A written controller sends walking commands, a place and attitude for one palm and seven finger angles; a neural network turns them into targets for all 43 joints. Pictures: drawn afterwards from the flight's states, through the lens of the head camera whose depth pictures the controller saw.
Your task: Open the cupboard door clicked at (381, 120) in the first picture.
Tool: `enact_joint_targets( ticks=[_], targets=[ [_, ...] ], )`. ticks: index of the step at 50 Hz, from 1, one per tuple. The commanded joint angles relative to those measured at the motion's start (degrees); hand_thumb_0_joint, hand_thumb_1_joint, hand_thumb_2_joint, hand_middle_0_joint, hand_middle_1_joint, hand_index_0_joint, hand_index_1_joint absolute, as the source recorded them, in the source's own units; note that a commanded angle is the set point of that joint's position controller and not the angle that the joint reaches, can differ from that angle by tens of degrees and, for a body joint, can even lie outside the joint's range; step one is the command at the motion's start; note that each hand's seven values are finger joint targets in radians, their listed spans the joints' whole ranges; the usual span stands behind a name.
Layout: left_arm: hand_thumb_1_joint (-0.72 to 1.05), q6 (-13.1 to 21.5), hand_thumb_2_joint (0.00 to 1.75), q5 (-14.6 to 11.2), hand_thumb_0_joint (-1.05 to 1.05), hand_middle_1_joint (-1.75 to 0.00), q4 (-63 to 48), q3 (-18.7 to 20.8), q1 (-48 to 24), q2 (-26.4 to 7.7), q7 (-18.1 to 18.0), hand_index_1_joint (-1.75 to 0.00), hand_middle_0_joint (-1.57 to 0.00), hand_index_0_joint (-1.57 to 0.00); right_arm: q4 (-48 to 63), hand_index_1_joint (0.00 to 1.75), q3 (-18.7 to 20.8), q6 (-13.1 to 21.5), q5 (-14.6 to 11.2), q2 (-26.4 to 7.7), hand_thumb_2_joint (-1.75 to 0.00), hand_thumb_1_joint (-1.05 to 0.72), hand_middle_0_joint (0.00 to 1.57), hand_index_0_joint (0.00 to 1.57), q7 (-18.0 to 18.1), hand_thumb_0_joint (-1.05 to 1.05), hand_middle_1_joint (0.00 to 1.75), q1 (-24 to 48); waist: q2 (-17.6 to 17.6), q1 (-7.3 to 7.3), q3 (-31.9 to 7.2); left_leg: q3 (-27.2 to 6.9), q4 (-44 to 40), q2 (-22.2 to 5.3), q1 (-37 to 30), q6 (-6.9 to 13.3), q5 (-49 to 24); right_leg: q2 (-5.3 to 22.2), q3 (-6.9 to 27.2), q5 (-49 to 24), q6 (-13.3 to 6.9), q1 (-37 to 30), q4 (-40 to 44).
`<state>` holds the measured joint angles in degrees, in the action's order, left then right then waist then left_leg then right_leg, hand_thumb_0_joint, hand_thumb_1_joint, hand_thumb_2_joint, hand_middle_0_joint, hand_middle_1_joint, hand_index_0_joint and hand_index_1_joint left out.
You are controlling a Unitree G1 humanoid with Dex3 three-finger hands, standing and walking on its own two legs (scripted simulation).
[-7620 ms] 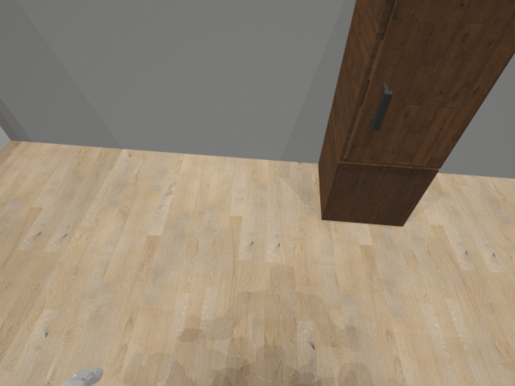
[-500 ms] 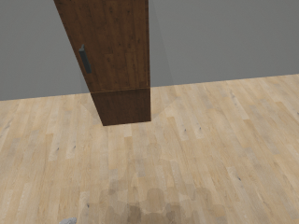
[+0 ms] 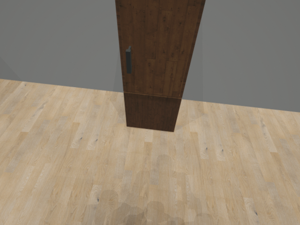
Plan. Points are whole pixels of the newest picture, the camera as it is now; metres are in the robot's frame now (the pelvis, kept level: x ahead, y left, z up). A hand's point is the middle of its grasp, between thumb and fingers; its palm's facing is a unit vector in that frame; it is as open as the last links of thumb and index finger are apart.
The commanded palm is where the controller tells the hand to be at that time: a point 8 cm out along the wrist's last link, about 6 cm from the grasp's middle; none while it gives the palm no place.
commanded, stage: take the last steps up to it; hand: left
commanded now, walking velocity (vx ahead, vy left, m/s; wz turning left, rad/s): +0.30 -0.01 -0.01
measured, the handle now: (129, 59) +0.91 +0.21 -0.08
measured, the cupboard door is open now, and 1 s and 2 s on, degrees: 0 0 0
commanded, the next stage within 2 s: come to a stop and stand still in 0.86 s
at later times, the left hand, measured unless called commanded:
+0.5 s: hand (113, 187) +0.26 +0.15 -0.17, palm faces -0.03 -0.98 -0.19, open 7.4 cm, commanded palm none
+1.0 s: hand (105, 180) +0.29 +0.19 -0.18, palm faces +0.06 -0.99 -0.14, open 7.4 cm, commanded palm none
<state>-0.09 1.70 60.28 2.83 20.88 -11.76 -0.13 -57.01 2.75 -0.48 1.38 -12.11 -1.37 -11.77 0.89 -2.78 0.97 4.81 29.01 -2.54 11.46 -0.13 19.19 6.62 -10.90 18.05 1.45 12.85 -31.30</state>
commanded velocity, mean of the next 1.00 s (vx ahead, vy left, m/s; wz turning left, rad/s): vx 0.22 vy -0.01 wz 0.01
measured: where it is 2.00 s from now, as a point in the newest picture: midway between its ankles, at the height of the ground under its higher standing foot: (148, 208)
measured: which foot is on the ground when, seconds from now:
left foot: down 0.00-0.46, up 0.48-0.86, down 0.88-1.00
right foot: down 0.00-0.00, up 0.02-0.44, down 0.46-0.88, up 0.90-1.00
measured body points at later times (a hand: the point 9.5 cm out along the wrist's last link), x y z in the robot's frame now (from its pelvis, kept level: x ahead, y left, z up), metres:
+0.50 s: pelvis +0.15 -0.02 -0.02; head +0.17 -0.04 +0.43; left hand +0.26 +0.20 -0.15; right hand +0.03 -0.22 -0.17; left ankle -0.01 +0.11 -0.70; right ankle +0.23 -0.12 -0.73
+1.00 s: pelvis +0.31 +0.02 +0.00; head +0.33 +0.04 +0.45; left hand +0.28 +0.24 -0.17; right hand +0.39 -0.21 -0.13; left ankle +0.34 +0.11 -0.73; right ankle +0.25 -0.10 -0.67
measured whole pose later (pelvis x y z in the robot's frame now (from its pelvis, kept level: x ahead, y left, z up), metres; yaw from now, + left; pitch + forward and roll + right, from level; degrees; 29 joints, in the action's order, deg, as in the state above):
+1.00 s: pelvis +0.31 +0.02 +0.00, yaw +0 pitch +0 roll -1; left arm 0.2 1.6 63.9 2.7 19.0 -9.7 0.5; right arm -57.4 2.3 3.6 1.3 -8.2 0.9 -11.7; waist 2.2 -1.2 1.6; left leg 9.2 29.6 -2.6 15.6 2.4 13.7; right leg 3.6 -4.8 25.0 -1.0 20.9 -58.3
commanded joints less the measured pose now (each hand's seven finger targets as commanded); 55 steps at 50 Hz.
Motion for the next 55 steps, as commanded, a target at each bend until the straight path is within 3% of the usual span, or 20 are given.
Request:
enact_joint_targets(
  ticks=[1, 3, 6, 18, 21, 22, 23, 24, 26, 28, 31, 38, 42, 43, 44, 45, 47, 49, 52, 55],
  targets=[
    [0.9, 1.0, 0.9, 0.0, 0.0, -0.3, -6.8, 0.2, -9.8, -3.1, 0.0, -0.3, -0.2, -0.2, -2.0, 0.3, 2.1, 1.4, 0.3, -11.6, -0.9, -0.9, 0.2, 0.2, 2.1, 0.0, 0.3, -14.8, -17.2, 8.71, 5.0, -28.2, -21.6, -20.7, -11.2, 10.7, 16.4, -1.4, 5.2, 14.4, -0.7, 26.9, -23.0],
    [0.9, 1.0, 0.9, 0.0, 0.0, -0.3, -5.3, 0.6, -10.5, -3.6, 0.8, -0.3, -0.2, -0.2, -1.3, 0.3, 0.8, 2.0, 0.1, -7.5, -0.9, -0.9, 0.2, 0.2, 2.6, 0.0, 0.3, -10.2, -11.7, 6.1, 10.5, -22.6, -22.6, -17.0, -4.3, 10.1, 12.4, 0.5, 8.4, 6.1, -1.0, 26.9, -29.9],
    [0.9, 0.9, 0.9, -0.1, 0.0, -0.3, -2.0, 0.4, -5.0, -2.4, 1.3, -0.3, -0.2, -0.2, -1.6, 0.3, 0.2, 3.5, -0.4, -5.2, -0.9, -0.9, 0.2, 0.2, 2.9, 0.0, 0.3, -8.4, -8.0, 3.11, 6.7, -12.7, -21.0, -12.7, -6.1, 8.7, -4.0, 0.6, 7.8, -1.3, 0.3, 23.5, -30.2],
    [0.9, 1.6, 0.9, -0.6, 0.0, -0.3, -5.9, 0.4, -16.2, -0.2, 1.6, -0.3, -0.2, -0.2, -7.1, 0.3, 0.7, 4.2, 0.4, -4.5, -0.9, -0.9, 0.2, 0.2, 3.3, 0.0, 0.3, -16.5, -7.9, 5.2, 7.7, -6.4, -14.5, -13.5, -9.8, 8.9, -26.5, -2.0, 3.9, -3.5, -1.2, 16.5, -7.2],
    [0.9, 2.9, 0.9, -0.3, 0.0, -0.3, -1.3, 1.4, -2.1, -3.2, 1.3, -0.3, -0.2, -0.2, -7.7, 0.3, 0.6, 4.2, -0.2, -4.6, -0.9, -0.9, 0.2, 0.2, 3.1, 0.0, 0.3, -15.3, -3.9, -1.5, 0.4, -2.0, 3.0, -9.3, -4.4, 5.5, -35.6, -5.4, 2.0, -8.9, -3.3, -6.2, 1.8],
    [0.9, 3.7, 0.9, 0.1, 0.0, -0.3, 1.1, 2.6, 6.6, -7.5, 0.6, -0.3, -0.2, -0.2, -6.8, 0.3, 0.5, 4.5, -0.9, -2.9, -0.9, -0.9, 0.2, 0.2, 2.6, 0.0, 0.3, -15.4, 2.7, -5.07, -5.5, 1.1, 17.4, -5.6, 6.6, 3.2, -26.1, 3.6, 12.7, -8.9, -6.9, -20.6, 3.3],
    [0.9, 3.9, 0.9, -0.3, 0.0, -0.3, 2.5, 4.0, 13.0, -13.7, 0.0, -0.3, -0.2, -0.2, -4.8, 0.3, 0.1, 4.9, -1.3, 0.0, -0.9, -0.9, 0.2, 0.2, 2.4, 0.0, 0.3, -16.5, 15.2, -5.43, -11.6, 2.5, 36.1, 2.3, 18.9, 1.0, 11.2, 19.4, 36.1, -14.5, -13.7, -29.2, 10.9],
    [0.9, 3.5, 0.9, -1.3, 0.0, -0.3, 1.9, 3.9, 10.5, -13.7, -0.3, -0.3, -0.2, -0.2, -3.7, 0.3, 0.4, 4.1, -1.7, -2.1, -0.9, -0.9, 0.2, 0.2, 2.5, 0.0, 0.3, -13.8, 10.9, -4.98, -10.2, -4.0, 45.4, 0.2, 20.5, 2.2, 14.1, 21.8, 39.8, -4.3, -16.3, -22.8, 16.1],
    [0.9, 3.1, 0.9, -1.0, 0.0, -0.3, -1.0, 2.7, 0.1, -8.5, -0.7, -0.3, -0.2, -0.2, -2.1, 0.3, 0.8, 3.7, -0.6, -1.0, -0.9, -0.9, 0.2, 0.2, 1.9, 0.0, 0.3, -6.6, 2.9, -2.27, 1.1, -6.1, 47.3, -4.5, 24.6, 2.3, 4.9, 17.9, 33.2, 10.8, -14.0, -6.7, 20.0],
    [0.9, 3.7, 0.9, -0.5, 0.0, -0.3, -2.1, 1.2, -5.1, -4.0, -1.0, -0.3, -0.2, -0.2, -3.2, 0.3, 0.5, 2.3, 0.2, 1.1, -0.9, -0.9, 0.2, 0.2, 1.5, 0.0, 0.3, -9.6, 2.2, 2.19, 2.3, -5.1, 41.5, -5.8, 19.3, 1.0, 0.1, 13.6, 22.1, 4.8, -10.9, 2.2, 21.4],
    [0.9, 4.1, 0.9, -0.2, 0.0, -0.3, -2.0, 1.0, -6.0, -2.4, -1.0, -0.3, -0.2, -0.2, -3.9, 0.3, 0.6, 1.0, 0.4, 2.7, -0.9, -0.9, 0.2, 0.2, 1.1, 0.0, 0.3, -12.7, 6.1, 4.81, 2.1, -2.0, 31.5, -5.7, 14.3, -0.7, -2.2, 9.4, 12.5, -1.5, -9.3, 7.2, 21.9],
    [0.9, 4.1, 0.9, -0.2, 0.0, -0.3, -0.2, 1.4, -2.5, -5.9, -0.3, -0.3, -0.2, -0.2, 0.6, 0.3, 0.4, 2.4, 0.0, 1.1, -0.9, -0.9, 0.2, 0.2, 0.0, 0.0, 0.3, -2.5, 5.4, 2.03, 3.7, 0.9, 11.4, -3.6, 12.4, -0.8, -4.5, 9.5, 12.1, -3.1, -10.3, 1.0, 20.1],
    [0.9, 3.1, 0.9, -0.5, 0.0, -0.3, 0.0, 1.3, -2.7, -5.0, -0.3, -0.3, -0.2, -0.2, -1.2, 0.3, 0.5, 3.5, 0.0, -1.2, -0.9, -0.9, 0.2, 0.2, 0.5, 0.0, 0.3, -7.5, 0.1, 5.11, 2.1, 2.3, -0.9, -1.6, -4.4, -0.7, -7.8, 5.8, 8.8, -0.7, -7.4, 6.4, 9.9],
    [0.9, 2.7, 0.9, -0.7, 0.0, -0.3, -0.4, 0.9, -1.8, -3.1, 0.0, -0.3, -0.2, -0.2, -2.3, 0.3, 1.1, 3.9, 0.3, -4.8, -0.9, -0.9, 0.2, 0.2, 1.0, 0.0, 0.3, -12.2, -8.4, 6.73, -0.1, -6.1, -5.9, -7.1, -10.7, 1.6, -6.6, 1.2, 5.3, 0.9, -5.1, 10.8, -1.4],
    [0.9, 2.6, 0.9, -1.0, 0.0, -0.3, -1.8, 0.4, -1.3, -0.3, 0.4, -0.3, -0.2, -0.2, -2.8, 0.3, 2.3, 3.7, 0.7, -10.6, -0.9, -0.9, 0.2, 0.2, 1.5, 0.0, 0.3, -16.8, -20.2, 7.57, -1.1, -22.2, -13.5, -18.8, -14.1, 7.0, -4.1, -5.1, 0.1, 12.4, -2.4, 18.6, -16.9],
    [0.9, 2.5, 0.9, -0.5, 0.0, -0.3, -2.9, 0.2, -3.7, -1.4, 0.0, -0.3, -0.2, -0.2, -3.4, 0.3, 2.2, 3.2, 0.6, -10.5, -0.9, -0.9, 0.2, 0.2, 2.1, 0.0, 0.3, -17.2, -19.1, 8.26, -0.5, -27.1, -17.8, -21.6, -11.2, 9.5, 0.8, -5.0, 5.0, 16.7, -2.7, 21.1, -26.9],
    [0.9, 2.6, 0.9, -0.5, 0.0, -0.3, -2.2, 0.5, -5.0, -1.6, 0.4, -0.3, -0.2, -0.2, -1.5, 0.3, 1.1, 3.2, 0.0, -6.5, -0.9, -0.9, 0.2, 0.2, 2.6, 0.0, 0.3, -10.3, -11.3, 5.93, 2.6, -21.4, -18.5, -19.5, -5.2, 10.9, 1.6, -1.2, 8.6, 9.3, -3.1, 23.1, -34.3],
    [0.9, 2.3, 0.9, -0.4, 0.0, -0.3, -0.3, 0.0, -2.8, -0.1, 0.5, -0.3, -0.2, -0.2, -0.9, 0.3, -0.2, 4.1, -0.2, -3.0, -0.9, -0.9, 0.2, 0.2, 2.9, 0.0, 0.3, -5.5, -5.7, 2.87, 2.7, -11.9, -17.7, -15.8, -1.2, 8.6, -14.6, 0.2, 9.2, 3.6, -1.7, 18.0, -30.4],
    [0.9, 0.8, 0.9, -1.0, 0.0, -0.3, 1.6, -1.0, 1.2, 2.6, -0.8, -0.3, -0.2, -0.2, -1.2, 0.3, -0.8, 4.1, -0.4, -2.3, -0.9, -0.9, 0.2, 0.2, 3.8, 0.0, 0.3, -2.8, -5.0, 1.23, -2.9, -3.6, -11.7, -13.2, -3.1, 8.2, -45.0, -0.8, 9.0, 1.3, 0.3, 8.1, -16.5],
    [0.9, 0.0, 0.9, -0.9, 0.0, -0.3, 1.1, -0.9, -0.1, 0.6, -1.5, -0.3, -0.2, -0.2, -2.6, 0.3, -0.1, 2.9, -0.7, -4.2, -0.9, -0.9, 0.2, 0.2, 4.0, 0.0, 0.3, -2.4, -7.7, 2.08, -3.3, -3.2, -9.0, -14.0, -6.0, 8.0, -50.0, -1.9, 7.3, -0.4, 0.5, 5.5, -7.8]
  ],
)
